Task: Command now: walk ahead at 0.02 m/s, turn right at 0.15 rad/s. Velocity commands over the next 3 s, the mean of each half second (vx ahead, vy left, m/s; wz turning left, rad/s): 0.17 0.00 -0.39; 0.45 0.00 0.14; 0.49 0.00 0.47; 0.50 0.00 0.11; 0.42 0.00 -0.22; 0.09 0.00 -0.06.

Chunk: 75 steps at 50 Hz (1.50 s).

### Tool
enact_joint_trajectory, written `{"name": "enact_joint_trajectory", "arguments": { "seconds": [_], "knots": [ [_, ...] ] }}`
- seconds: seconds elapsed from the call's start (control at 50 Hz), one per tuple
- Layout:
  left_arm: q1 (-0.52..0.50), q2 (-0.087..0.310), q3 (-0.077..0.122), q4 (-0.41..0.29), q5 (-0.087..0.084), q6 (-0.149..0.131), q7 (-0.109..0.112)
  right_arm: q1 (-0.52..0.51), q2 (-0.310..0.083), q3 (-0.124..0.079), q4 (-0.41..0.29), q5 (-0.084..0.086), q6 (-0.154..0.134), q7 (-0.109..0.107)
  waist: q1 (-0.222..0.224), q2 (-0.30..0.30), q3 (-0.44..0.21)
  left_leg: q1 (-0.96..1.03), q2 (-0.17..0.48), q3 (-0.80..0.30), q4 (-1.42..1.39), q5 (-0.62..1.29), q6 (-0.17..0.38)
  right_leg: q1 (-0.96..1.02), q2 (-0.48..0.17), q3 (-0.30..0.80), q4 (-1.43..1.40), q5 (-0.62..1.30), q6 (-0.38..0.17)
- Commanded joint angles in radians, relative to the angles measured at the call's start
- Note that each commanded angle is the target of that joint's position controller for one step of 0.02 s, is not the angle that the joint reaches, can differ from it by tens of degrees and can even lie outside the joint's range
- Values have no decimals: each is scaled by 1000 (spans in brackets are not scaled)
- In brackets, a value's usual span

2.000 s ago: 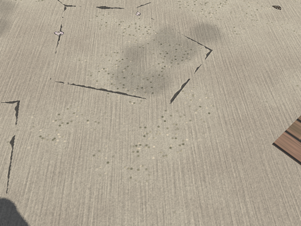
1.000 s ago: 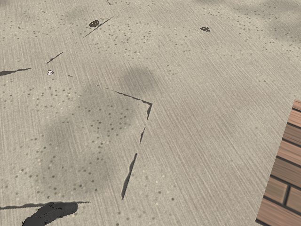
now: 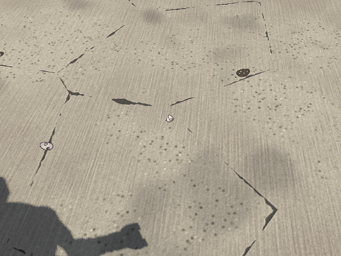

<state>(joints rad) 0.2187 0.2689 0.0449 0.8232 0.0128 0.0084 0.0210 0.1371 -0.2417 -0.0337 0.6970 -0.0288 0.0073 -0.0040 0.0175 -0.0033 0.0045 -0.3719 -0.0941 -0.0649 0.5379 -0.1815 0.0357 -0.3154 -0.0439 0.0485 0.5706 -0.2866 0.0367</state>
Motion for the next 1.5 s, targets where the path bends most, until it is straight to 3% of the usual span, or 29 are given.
{"name": "enact_joint_trajectory", "arguments": {
  "seconds": [0.02,0.16,0.2,0.24,0.26,0.28,0.32,0.42,0.5,0.54,0.56,0.58,0.6,0.62,0.66,0.7,0.82,0.94,1.04,1.06,1.08,1.1,1.12,1.14,1.16,1.22,1.3,1.42,1.5],
  "knots": [
    [-76,191,40,-77,3,-18,-6,73,-108,-33,-36,-10,-21,-8,-91,-196,-20,89,49,10,-28,-131,-27,-44,-154,213,-208,116,-152],
    [-37,182,51,-107,-24,-20,6,-4,-109,-59,-54,11,-3,-30,-25,-140,-23,153,71,40,15,-21,-8,-52,-93,266,-160,159,-138],
    [-19,148,46,-117,-30,-9,11,18,-99,-65,-53,12,-8,-25,-31,-74,-57,195,92,30,-26,-217,9,-101,-39,236,-115,-104,-134],
    [-64,107,37,-157,-35,-10,10,125,-139,-79,-30,25,-18,-25,-80,90,-16,311,246,-183,-187,-517,101,-337,55,104,76,-358,-93],
    [-104,79,28,-189,-41,-19,5,189,-203,-94,-9,27,-30,-23,-100,221,-7,367,436,-444,-336,-610,192,-442,82,5,297,-258,-75],
    [-143,119,39,-213,-37,-25,-1,197,-208,-93,-7,11,-49,-29,-104,197,15,348,526,-546,-364,-561,252,-512,9,42,480,-265,-69],
    [-85,128,51,-190,-38,-27,-13,114,-173,-81,-22,28,-68,-40,-47,106,13,334,477,-406,-356,-454,207,-521,-39,63,575,-180,-60],
    [-105,63,25,-202,-32,-28,-49,69,-207,-92,-8,35,-75,-24,-51,115,6,180,338,11,-374,-127,113,-248,-59,-54,301,-6,-36],
    [-41,78,29,-188,-32,-28,-58,94,-232,-98,30,60,-69,8,-17,97,-14,121,358,73,-303,-181,112,-8,3,-132,66,50,-65],
    [112,126,58,-127,-35,-22,-47,111,-175,-76,48,48,-68,18,49,43,-35,4,320,138,-123,-182,71,232,67,-162,4,26,-105],
    [223,199,84,-111,-36,-24,-34,101,-104,-48,44,24,-74,25,103,-122,-55,-128,244,228,201,-169,2,378,-58,53,-107,-21,-154],
    [267,341,100,-137,-24,-33,-26,90,-56,-30,-27,17,-93,24,86,-383,-123,-456,104,186,576,-414,-58,536,-324,593,-289,-193,-329],
    [263,273,85,-142,-20,-57,-36,34,-154,-53,-22,61,-108,20,130,-189,-123,-554,132,36,732,-388,-41,489,-373,698,-369,-337,-381],
    [227,222,65,-139,-15,-74,-40,7,-177,-60,-26,85,-112,21,99,-169,-49,-597,176,12,752,-292,-7,433,-346,590,-360,-359,-339],
    [106,133,36,-146,-10,-86,-42,35,-159,-58,13,56,-100,15,35,-109,15,-517,234,-3,665,-107,6,291,-257,356,-366,-167,-259],
    [67,118,34,-146,0,-102,-35,75,-144,-59,36,56,-81,22,-4,-124,23,-417,237,-20,610,9,-7,215,-216,203,-409,38,-223],
    [98,119,41,-108,3,-118,-10,-13,-86,-45,19,52,-72,32,11,-50,41,-378,153,-14,289,277,-31,241,-161,-96,-448,371,-173],
    [187,144,52,-44,-15,-96,5,-176,-46,-19,-57,55,-76,74,68,-34,105,-365,135,89,64,280,13,383,-203,-197,-423,542,-141],
    [166,212,68,-51,-14,-49,33,-19,-143,-64,-64,60,-69,85,-63,-131,-57,-77,4,201,62,36,112,483,-216,-242,-18,1272,-114],
    [132,219,68,-61,-19,-48,34,138,-198,-92,-33,59,-66,71,-157,-104,-133,177,-10,167,-22,102,155,362,-186,-257,197,1191,-95],
    [143,174,50,-84,-1,-64,31,274,-267,-111,-7,51,-51,45,-190,32,-234,515,159,-96,-15,95,220,72,-120,-242,513,649,-64],
    [248,39,1,-132,4,-99,2,246,-332,-119,-28,57,-61,43,-75,241,-364,849,430,-717,-109,-88,461,-372,111,-84,886,-288,2],
    [110,136,22,-148,-35,-142,-18,278,-243,-98,-22,48,-61,35,-161,96,-376,841,409,-737,-224,-198,413,-492,71,92,935,-246,-27],
    [22,163,27,-185,-64,-159,-26,226,-200,-86,-24,47,-68,32,-148,54,-220,705,375,-578,-250,-164,352,-529,16,88,855,-152,-53],
    [-8,144,23,-186,-43,-165,-19,149,-174,-74,-35,51,-72,34,-88,-68,-106,514,323,-464,-277,-59,300,-474,-26,67,742,-89,-63],
    [55,152,37,-182,0,-138,-14,48,-142,-64,-70,38,-78,25,10,6,-29,229,247,-328,-324,186,301,-319,-71,56,598,-40,-13],
    [-42,85,11,-221,13,-115,-10,73,-197,-79,-52,44,-76,3,-8,27,12,33,174,-186,-328,278,258,-254,-53,-13,322,123,44],
    [-201,96,9,-250,-18,-132,-35,203,-185,-71,6,57,-62,-2,-103,90,-20,135,195,-215,-236,76,181,-151,9,-3,-14,392,21],
    [-91,149,42,-234,-14,-143,-38,192,-181,-69,9,46,-56,1,-21,121,-37,234,227,-272,-81,205,129,-24,28,-26,-92,240,-64]
  ]
}}
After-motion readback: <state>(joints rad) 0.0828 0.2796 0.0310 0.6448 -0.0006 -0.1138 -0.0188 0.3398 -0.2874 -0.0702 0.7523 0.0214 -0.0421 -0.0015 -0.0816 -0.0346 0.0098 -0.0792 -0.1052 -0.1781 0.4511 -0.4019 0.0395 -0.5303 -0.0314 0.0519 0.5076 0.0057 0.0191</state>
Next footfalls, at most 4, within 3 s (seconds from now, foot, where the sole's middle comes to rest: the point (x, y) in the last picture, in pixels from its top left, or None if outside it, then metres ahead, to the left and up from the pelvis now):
0.56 right None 0.14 -0.22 -0.77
1.06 left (212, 253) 0.51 -0.11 -0.77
1.52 right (255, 188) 0.80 -0.32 -0.77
2.06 left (189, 144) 1.04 -0.03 -0.77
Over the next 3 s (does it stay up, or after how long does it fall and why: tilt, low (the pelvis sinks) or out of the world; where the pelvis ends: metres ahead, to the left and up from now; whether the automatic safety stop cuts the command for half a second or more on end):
stays up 1.23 -0.13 0.01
